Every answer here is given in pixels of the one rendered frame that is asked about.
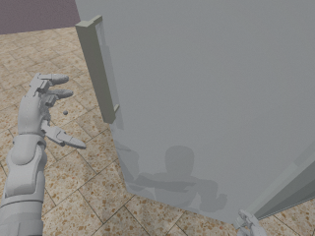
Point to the handle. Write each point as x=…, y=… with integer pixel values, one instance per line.
x=87, y=35

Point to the fridge door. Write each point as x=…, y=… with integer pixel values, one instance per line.
x=216, y=97

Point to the robot left hand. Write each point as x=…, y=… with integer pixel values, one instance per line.
x=34, y=108

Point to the robot right hand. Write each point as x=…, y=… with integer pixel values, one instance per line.
x=252, y=223

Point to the left robot forearm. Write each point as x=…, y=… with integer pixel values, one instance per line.
x=23, y=193

